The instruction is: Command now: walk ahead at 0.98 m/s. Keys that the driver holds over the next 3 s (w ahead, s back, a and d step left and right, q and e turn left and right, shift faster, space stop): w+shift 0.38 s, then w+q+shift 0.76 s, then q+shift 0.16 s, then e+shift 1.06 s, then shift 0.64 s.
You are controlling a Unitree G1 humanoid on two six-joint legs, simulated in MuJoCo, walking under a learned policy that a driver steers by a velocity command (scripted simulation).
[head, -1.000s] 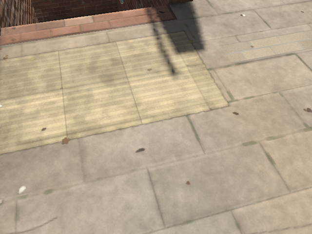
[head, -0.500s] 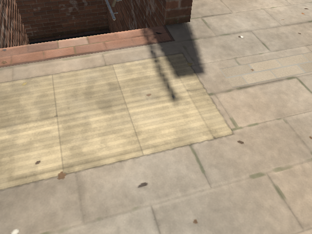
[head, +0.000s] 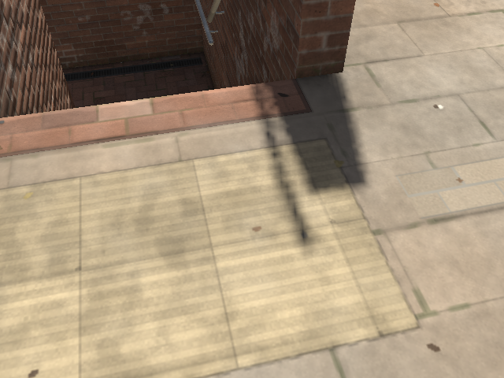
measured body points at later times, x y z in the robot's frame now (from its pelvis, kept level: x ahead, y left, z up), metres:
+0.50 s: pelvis +0.48 +0.04 +0.00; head +0.50 +0.04 +0.45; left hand +0.68 +0.27 -0.09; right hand +0.39 -0.21 -0.13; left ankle +0.41 +0.09 -0.74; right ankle +0.62 -0.13 -0.66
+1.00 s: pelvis +0.95 +0.06 -0.01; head +0.96 +0.08 +0.44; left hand +0.77 +0.29 -0.14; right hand +1.26 -0.07 -0.07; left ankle +1.06 +0.22 -0.66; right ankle +0.85 -0.08 -0.74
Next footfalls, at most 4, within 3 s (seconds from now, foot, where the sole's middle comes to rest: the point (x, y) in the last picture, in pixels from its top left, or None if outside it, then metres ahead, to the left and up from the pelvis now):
0.22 left None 0.44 0.10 -0.77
0.68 right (293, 256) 0.89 -0.07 -0.78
1.14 left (202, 177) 1.22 0.24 -0.78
1.56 right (169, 123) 1.51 0.41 -0.77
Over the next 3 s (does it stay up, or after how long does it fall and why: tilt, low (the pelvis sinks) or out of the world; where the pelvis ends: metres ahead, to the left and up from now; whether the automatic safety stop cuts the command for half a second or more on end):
stays up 1.35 0.47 0.00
